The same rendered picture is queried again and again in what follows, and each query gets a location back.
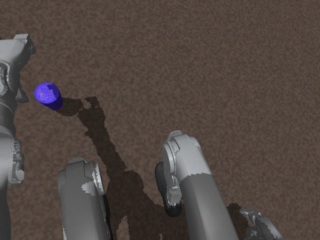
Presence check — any right robot hand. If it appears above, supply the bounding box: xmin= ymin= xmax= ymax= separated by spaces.
xmin=239 ymin=208 xmax=283 ymax=240

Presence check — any right robot foot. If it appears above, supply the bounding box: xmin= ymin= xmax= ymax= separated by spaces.
xmin=155 ymin=161 xmax=182 ymax=218

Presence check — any left robot hand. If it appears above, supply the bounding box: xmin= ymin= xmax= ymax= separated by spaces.
xmin=0 ymin=34 xmax=36 ymax=103

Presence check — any cup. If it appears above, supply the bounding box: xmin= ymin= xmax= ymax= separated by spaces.
xmin=34 ymin=82 xmax=63 ymax=110

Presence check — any left robot arm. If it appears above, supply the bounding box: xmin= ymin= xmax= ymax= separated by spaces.
xmin=0 ymin=59 xmax=25 ymax=240

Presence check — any left robot foot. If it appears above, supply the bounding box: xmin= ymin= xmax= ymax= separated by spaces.
xmin=103 ymin=195 xmax=114 ymax=240

